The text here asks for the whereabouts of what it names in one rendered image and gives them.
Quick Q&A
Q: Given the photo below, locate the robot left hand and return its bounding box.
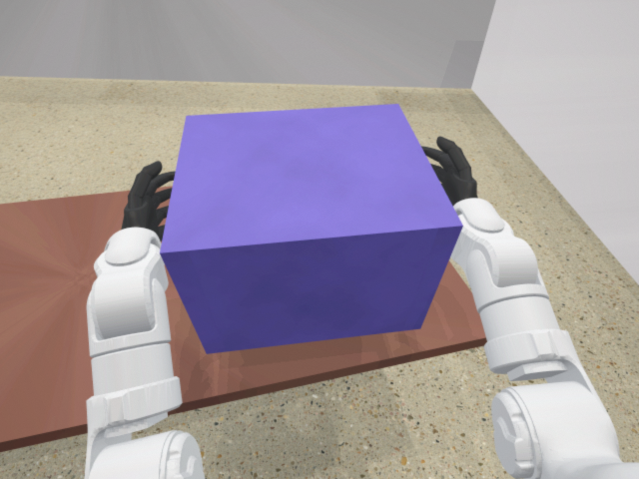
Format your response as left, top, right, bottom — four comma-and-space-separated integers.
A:
121, 161, 176, 241

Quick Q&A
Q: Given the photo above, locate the carton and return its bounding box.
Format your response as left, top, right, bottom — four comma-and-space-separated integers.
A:
160, 104, 463, 354

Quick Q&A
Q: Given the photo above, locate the robot right hand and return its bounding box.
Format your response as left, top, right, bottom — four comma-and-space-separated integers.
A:
421, 136, 478, 206

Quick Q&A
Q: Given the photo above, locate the right robot forearm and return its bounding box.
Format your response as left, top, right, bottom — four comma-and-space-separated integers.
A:
450, 198, 620, 458

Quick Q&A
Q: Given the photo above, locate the robot right upper arm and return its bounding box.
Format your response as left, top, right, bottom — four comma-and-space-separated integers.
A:
491, 381, 639, 479

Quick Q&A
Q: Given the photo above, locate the robot left upper arm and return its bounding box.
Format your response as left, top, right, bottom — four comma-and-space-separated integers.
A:
89, 430, 205, 479

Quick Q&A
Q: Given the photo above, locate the left robot forearm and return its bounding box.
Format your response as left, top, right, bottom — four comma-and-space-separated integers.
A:
84, 228, 183, 479

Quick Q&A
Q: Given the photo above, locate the table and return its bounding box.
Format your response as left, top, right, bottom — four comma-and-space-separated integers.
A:
0, 186, 487, 452

